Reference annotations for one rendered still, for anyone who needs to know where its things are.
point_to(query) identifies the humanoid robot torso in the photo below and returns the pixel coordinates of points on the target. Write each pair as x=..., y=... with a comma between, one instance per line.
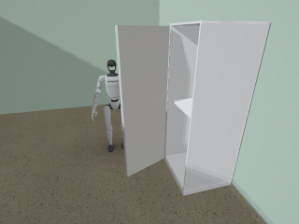
x=113, y=91

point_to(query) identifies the robot right forearm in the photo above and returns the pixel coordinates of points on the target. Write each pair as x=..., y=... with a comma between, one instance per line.
x=95, y=100

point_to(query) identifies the right robot hand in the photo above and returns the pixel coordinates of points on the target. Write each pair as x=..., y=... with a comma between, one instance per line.
x=93, y=111

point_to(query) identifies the right robot upper arm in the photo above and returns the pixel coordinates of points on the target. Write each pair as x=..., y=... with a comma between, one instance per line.
x=100, y=81

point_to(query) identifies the fridge door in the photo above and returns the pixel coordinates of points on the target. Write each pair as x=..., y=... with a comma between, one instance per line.
x=142, y=56

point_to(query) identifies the humanoid robot head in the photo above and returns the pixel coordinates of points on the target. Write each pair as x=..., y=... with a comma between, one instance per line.
x=111, y=72

